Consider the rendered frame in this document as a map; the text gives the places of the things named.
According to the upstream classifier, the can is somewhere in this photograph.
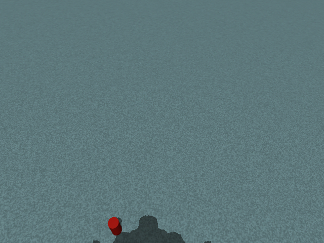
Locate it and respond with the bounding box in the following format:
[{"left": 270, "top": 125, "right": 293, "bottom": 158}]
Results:
[{"left": 108, "top": 217, "right": 122, "bottom": 235}]

